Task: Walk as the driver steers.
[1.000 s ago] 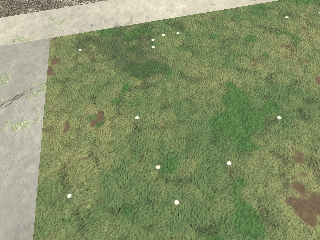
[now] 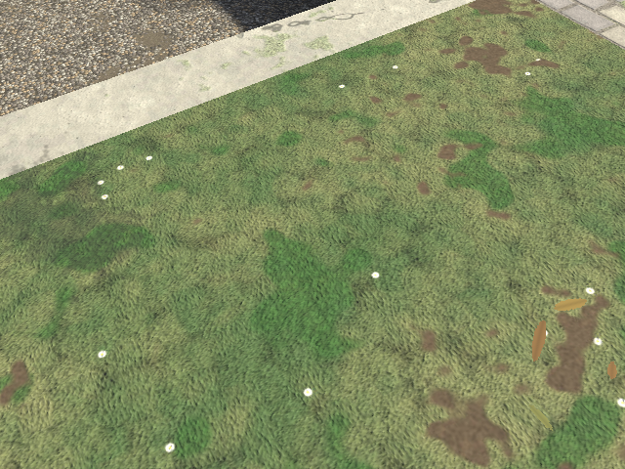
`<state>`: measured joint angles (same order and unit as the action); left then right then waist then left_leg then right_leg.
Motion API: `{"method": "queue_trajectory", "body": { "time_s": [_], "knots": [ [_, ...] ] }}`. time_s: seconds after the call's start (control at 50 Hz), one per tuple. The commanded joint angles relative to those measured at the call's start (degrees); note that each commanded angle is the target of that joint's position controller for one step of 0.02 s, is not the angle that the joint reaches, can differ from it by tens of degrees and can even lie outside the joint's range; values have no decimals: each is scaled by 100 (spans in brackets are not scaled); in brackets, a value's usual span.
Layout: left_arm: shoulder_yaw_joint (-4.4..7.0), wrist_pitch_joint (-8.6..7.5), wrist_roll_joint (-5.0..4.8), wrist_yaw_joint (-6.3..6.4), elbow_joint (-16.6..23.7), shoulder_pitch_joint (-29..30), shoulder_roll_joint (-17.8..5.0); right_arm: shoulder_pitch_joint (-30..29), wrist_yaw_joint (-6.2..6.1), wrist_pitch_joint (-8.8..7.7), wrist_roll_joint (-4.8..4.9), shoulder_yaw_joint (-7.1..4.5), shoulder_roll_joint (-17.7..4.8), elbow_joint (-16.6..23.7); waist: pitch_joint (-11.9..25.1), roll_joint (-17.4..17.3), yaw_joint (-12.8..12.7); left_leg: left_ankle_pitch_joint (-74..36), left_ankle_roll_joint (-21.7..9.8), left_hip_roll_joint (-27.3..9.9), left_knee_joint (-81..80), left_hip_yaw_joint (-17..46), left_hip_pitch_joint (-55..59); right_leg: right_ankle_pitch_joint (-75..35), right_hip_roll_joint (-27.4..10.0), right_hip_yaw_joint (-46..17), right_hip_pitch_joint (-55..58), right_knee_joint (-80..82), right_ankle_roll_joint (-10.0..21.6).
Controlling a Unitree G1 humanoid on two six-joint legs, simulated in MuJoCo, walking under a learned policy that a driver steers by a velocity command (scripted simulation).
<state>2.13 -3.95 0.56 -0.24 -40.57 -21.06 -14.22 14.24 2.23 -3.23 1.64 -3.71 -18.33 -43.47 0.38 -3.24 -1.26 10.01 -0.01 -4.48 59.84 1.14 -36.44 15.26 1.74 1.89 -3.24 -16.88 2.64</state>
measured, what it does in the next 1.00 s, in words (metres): walks ahead, turning left: left foot, then right foot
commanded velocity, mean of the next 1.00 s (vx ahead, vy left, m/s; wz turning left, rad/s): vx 0.49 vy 0.00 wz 0.50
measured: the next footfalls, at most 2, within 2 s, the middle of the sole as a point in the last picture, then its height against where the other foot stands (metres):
left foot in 0.28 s outside the picture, level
right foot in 0.74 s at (355, 412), level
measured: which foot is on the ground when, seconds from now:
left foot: up 0.00-0.26, down 0.28-0.74, up 0.76-1.00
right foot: down 0.00-0.26, up 0.28-0.72, down 0.74-1.00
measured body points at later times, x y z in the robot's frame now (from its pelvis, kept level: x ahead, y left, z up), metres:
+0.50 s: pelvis +0.28 +0.06 +0.00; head +0.31 +0.07 +0.44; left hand +0.37 +0.36 -0.09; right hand +0.45 -0.19 -0.11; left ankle +0.28 +0.12 -0.75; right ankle +0.37 -0.11 -0.67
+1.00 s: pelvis +0.56 +0.08 +0.00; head +0.58 +0.09 +0.45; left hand +0.46 +0.35 -0.11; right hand +0.85 -0.05 -0.10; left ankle +0.53 +0.24 -0.67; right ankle +0.60 -0.02 -0.75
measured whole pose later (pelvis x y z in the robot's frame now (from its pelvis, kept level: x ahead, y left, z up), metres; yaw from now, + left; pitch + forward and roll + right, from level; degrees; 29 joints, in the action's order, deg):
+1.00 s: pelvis +0.56 +0.08 +0.00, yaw +34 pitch +1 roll -2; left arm 3.2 -5.6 0.5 0.0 -43.4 -18.4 -15.5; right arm 12.0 0.5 -0.2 1.3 -4.1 -18.5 -36.1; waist -1.7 -3.1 -3.1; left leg 13.9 1.0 -3.7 61.2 3.4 -37.1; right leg 12.3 0.8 5.5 -7.7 -19.2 1.4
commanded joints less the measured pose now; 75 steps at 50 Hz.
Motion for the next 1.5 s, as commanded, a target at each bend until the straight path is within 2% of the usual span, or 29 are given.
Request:
{"method": "queue_trajectory", "body": {
  "time_s": [0.02, 0.16, 0.22, 0.26, 0.28, 0.3, 0.32, 0.34, 0.38, 0.44, 0.5, 0.62, 0.72, 0.74, 0.76, 0.78, 0.8, 0.84, 0.98, 1.16, 1.2, 1.24, 1.26, 1.28, 1.3, 1.32, 1.36, 1.42, 1.5],
  "knots": [
    [244, -165, 37, 60, 286, 236, -851, -546, 2, -36, 1, -22, -210, 486, -521, 768, -79, -853, 141, 14, -671, 336, -881, -1438, -1357, -500, 92, 995, 744],
    [304, -128, -96, 116, -171, -124, -1097, -1620, 227, -106, -31, 132, -6, 966, -826, 600, -360, -1407, -215, 226, -2535, -261, -363, -2436, -1579, 296, 534, 925, 552],
    [363, 11, -90, 195, -204, -69, -1333, -1369, 283, -86, -43, 26, -261, 1059, -271, 919, -47, -573, -567, 675, -2567, -702, 272, -5562, -1634, 543, 1177, -178, 359],
    [379, 119, -76, 265, -158, 9, -1443, -56, 200, -24, -12, -213, -716, 819, 583, 972, 703, -461, -907, 1059, -2735, -809, 2112, -6627, -1477, 729, 816, -2101, 162],
    [333, 77, -38, 292, -57, -17, -1386, 830, 83, 46, -3, -357, -1036, 668, 1078, 601, 1147, -517, -1175, 611, -2788, 59, 3953, -5212, -1290, 671, -579, -3660, -18],
    [34, -71, 111, 134, 176, -819, -448, 898, 38, 33, -2, -443, -1578, 686, 1824, -1071, 422, 541, -2381, -1118, -3004, 3394, 6203, 1065, -63, 289, -3270, -6063, -421],
    [88, -305, -44, 33, 192, -210, -931, 1089, 0, 11, -16, -332, -1097, 760, 2540, -488, 902, 1305, -2512, -1387, -3969, 4798, 6397, 1668, 137, -964, -3776, -6756, -346],
    [163, -411, -291, -20, 462, 479, -1166, 850, -28, -15, -76, -276, -921, 729, 1547, -231, 943, 1116, -2142, -1229, -4243, 3938, 5734, 1167, -184, -1029, -4211, -6610, -248],
    [124, -495, -111, 48, 562, 791, -1051, 99, -48, -54, -73, -217, -722, 853, 438, 568, 414, -97, -1868, -768, -4403, 2825, 3900, 550, -582, -864, -3859, -5565, -221],
    [154, -299, 27, 68, 491, 428, -1018, -276, -110, -76, -137, -169, -568, 960, 148, 217, -32, -1075, -1914, -450, -4750, 2164, 2634, 340, -783, -792, -3176, -4936, -445],
    [51, -195, 105, 99, 617, 783, -761, -164, -194, -82, -94, -208, -732, 844, -98, 179, 20, -1444, -1791, -191, -4812, 1577, 1830, -258, -740, -527, -3029, -3907, -722],
    [13, -296, -70, -4, 858, 2001, -706, 425, -290, 66, 8, -258, -870, 604, -4, -116, 557, -332, -1258, 48, -4357, 1653, 1906, -2001, -209, -547, -2216, -1622, -770],
    [292, -396, -110, -14, 687, 1198, -1135, 402, -286, 123, -32, -191, -591, 613, 294, -379, -15, -212, -832, -3, -3105, 2244, 2444, -1137, -267, -653, -994, -891, -247],
    [384, -421, -6, 34, 645, 483, -1394, 437, -250, 94, -88, -59, -221, 691, 945, 69, -342, 171, -617, 319, -1743, 1852, 1999, -748, -1053, -1351, 237, -911, 126],
    [511, -344, 110, 43, 477, -94, -1893, 1147, -245, 40, 13, 77, 173, 864, 1739, 1742, -146, 2090, -199, 1144, 217, 939, 142, 480, -2393, -3801, 2131, -503, 1044],
    [470, -296, -21, -14, 413, -202, -1553, 1205, -263, 32, 102, 14, -308, 832, 1616, 1936, -210, 2326, -97, 745, 1234, 882, -809, 1912, -2703, -5001, 2157, -89, 1194],
    [363, -271, -43, 2, 493, 51, -1151, 680, -278, 68, 85, -103, -713, 829, 877, 1286, -374, 1755, -47, 521, 1581, 891, -1032, 1960, -2415, -4197, 1566, 22, 944],
    [256, -211, 16, 21, 473, 502, -859, 73, -277, 108, -58, -140, -683, 987, 125, 810, -267, 1016, 12, 202, 1317, 688, -828, 356, -1896, -2674, 459, 103, 704],
    [324, -272, -11, 42, 86, 586, -979, -290, -159, 247, -49, -50, -157, 1170, -240, 810, -54, 218, 145, -143, 8, 440, -634, -1329, -1716, -903, -141, 750, 845],
    [434, -86, -176, 67, -348, 293, -1389, -1496, 125, 143, -10, 9, -96, 1507, -548, 667, -349, -712, -225, 49, -2210, -245, -99, -2347, -1758, 427, 551, 561, 504],
    [491, -22, -229, 90, -368, 323, -1561, -1326, 141, 172, -50, -82, -272, 1538, -321, 809, -127, -149, -465, 358, -2352, -540, 453, -4142, -1769, 672, 773, -75, 390],
    [508, 50, -284, 129, -347, 418, -1635, -84, 83, 230, -56, -326, -674, 1255, 405, 779, 640, -176, -823, 832, -2730, -777, 2226, -5385, -1574, 982, 440, -1839, 186],
    [422, 30, -188, 156, -268, 350, -1432, 964, -22, 289, -22, -516, -1040, 987, 914, 426, 1107, -315, -1079, 624, -2810, -158, 3998, -4169, -1362, 989, -826, -3429, -37],
    [131, -77, 99, 67, 82, -236, -554, 837, -91, 253, 40, -602, -1758, 1009, 1394, -1289, 378, 393, -2114, -995, -3127, 3034, 5973, 1482, -294, 693, -3500, -5590, -409],
    [148, -286, -62, -3, 162, 258, -931, 1043, -64, 153, 2, -470, -1354, 1208, 2327, -749, 797, 1585, -2473, -1465, -4129, 4771, 6236, 1932, -61, -695, -4115, -6344, -377],
    [243, -384, -290, -38, 350, 906, -1270, 856, -37, 63, -55, -364, -1022, 1104, 1423, -365, 889, 1312, -2122, -1303, -4347, 3987, 5656, 1316, -330, -761, -4564, -6271, -283],
    [209, -449, -100, 36, 329, 1005, -1165, 158, -54, 4, -60, -265, -737, 1126, 495, 240, 380, 40, -1785, -842, -4370, 2765, 4003, 507, -732, -706, -4035, -5287, -279],
    [233, -281, 24, 25, 223, 715, -1104, -210, -119, -33, -147, -193, -572, 1159, 296, 60, -4, -1215, -1768, -562, -4637, 2071, 2906, 141, -868, -649, -3264, -4636, -472],
    [86, -180, 46, 4, 305, 1246, -715, 96, -243, -63, -124, -185, -654, 841, 15, 60, 178, -1735, -1567, -264, -4769, 1227, 2364, -1063, -804, -437, -3158, -3291, -696]
  ]
}}
Keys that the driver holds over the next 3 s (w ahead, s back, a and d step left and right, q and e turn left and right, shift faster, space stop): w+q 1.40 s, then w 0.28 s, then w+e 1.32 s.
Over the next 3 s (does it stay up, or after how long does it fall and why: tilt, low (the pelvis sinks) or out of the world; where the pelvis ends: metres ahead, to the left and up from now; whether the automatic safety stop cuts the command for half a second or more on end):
stays up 1.37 0.77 -0.01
